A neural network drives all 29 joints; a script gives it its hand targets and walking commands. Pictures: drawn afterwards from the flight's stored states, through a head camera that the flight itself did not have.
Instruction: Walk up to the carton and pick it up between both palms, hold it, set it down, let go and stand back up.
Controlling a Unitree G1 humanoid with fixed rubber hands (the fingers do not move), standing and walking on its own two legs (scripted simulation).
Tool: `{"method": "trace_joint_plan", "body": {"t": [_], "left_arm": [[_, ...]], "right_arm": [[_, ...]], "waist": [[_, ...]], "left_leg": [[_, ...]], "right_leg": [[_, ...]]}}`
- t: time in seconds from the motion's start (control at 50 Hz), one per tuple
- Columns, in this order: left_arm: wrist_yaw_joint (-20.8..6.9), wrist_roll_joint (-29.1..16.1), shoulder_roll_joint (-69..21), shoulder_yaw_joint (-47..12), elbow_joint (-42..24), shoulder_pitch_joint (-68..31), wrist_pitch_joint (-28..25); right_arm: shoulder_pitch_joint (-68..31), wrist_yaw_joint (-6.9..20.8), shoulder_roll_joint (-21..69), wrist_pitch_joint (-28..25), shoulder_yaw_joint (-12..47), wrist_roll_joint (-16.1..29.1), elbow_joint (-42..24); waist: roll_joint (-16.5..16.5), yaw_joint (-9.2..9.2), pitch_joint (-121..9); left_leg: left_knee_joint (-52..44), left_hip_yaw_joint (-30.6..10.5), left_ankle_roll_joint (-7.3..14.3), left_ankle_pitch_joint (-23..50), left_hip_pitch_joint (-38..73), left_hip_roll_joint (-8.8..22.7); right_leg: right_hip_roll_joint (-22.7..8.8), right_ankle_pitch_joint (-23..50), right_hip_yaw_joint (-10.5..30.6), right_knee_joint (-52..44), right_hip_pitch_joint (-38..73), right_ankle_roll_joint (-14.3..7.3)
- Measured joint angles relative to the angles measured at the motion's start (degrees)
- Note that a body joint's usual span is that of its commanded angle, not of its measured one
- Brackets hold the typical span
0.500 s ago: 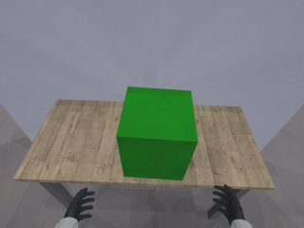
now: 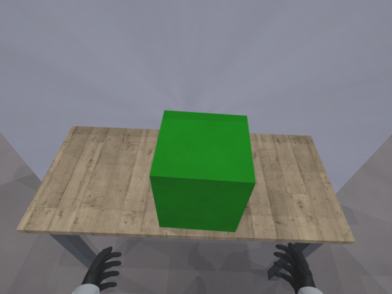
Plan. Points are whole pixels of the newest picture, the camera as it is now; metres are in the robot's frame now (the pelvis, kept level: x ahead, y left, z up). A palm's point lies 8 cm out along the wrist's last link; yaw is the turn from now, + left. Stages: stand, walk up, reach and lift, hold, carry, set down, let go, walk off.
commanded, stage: let go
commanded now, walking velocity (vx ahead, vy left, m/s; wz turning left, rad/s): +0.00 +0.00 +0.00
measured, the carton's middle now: (201, 173) +0.40 +0.00 -0.04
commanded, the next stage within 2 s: stand in 0.30 s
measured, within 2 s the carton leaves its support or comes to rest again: neither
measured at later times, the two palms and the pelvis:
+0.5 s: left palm (65, 289) +0.14 +0.27 -0.09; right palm out of the picture +0.13 -0.25 -0.10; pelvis +0.00 +0.01 +0.00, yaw +0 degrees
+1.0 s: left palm (55, 284) +0.15 +0.30 -0.09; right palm out of the picture +0.14 -0.25 -0.10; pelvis +0.02 +0.02 -0.01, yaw +0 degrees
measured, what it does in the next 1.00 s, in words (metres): stands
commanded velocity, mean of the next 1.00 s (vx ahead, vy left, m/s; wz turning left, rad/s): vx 0.00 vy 0.00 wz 0.00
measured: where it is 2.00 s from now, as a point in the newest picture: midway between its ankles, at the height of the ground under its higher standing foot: outside the picture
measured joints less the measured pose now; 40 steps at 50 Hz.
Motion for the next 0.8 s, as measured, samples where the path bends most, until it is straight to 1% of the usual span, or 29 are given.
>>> {"method": "trace_joint_plan", "body": {"t": [0.32, 0.4, 0.5, 0.62, 0.8], "left_arm": [[0.00, 0.00, -0.44, 0.00, -0.02, -0.27, -0.06], [-0.16, 0.01, 2.04, 0.03, -0.02, 1.15, -3.45], [-0.87, 0.01, 7.28, 0.03, 0.00, 3.12, -5.23], [-1.36, 0.01, 10.90, 0.01, 0.19, 4.75, -5.61], [-1.36, 0.01, 10.96, 0.00, 0.54, 5.74, -6.40]], "right_arm": [[0.00, 0.36, -0.10, -0.42, 0.00, -0.10, 1.08], [0.02, 0.34, -2.35, 3.50, -0.02, -0.29, 2.75], [0.27, 0.34, -6.04, 6.44, -0.02, -0.29, 5.40], [0.29, 0.34, -8.47, 7.68, -0.01, -0.29, 6.07], [0.28, 0.34, -8.84, 8.02, 0.00, -0.29, 6.12]], "waist": [[0.03, 0.01, 0.01], [0.29, 0.01, 0.01], [0.43, 0.01, 0.01], [0.40, 0.01, 0.00], [0.39, 0.00, 0.00]], "left_leg": [[0.11, -0.01, 0.00, -0.06, -0.04, 0.03], [2.44, -0.06, 0.09, -1.48, -0.64, 0.50], [4.42, -0.07, 0.58, -2.94, -1.11, 0.53], [6.22, -0.07, 1.01, -4.48, -1.68, 0.52], [7.11, 0.22, 1.55, -5.76, -1.71, 0.28]], "right_leg": [[0.03, -0.02, -0.01, 0.00, 0.01, 0.00], [0.47, -0.38, -0.01, 0.44, 0.26, 0.00], [0.49, -0.91, 0.00, 0.73, 0.57, 0.00], [0.48, -1.45, 0.02, 0.73, 0.83, 0.00], [0.20, -2.16, 0.29, 0.73, 1.14, 0.51]]}}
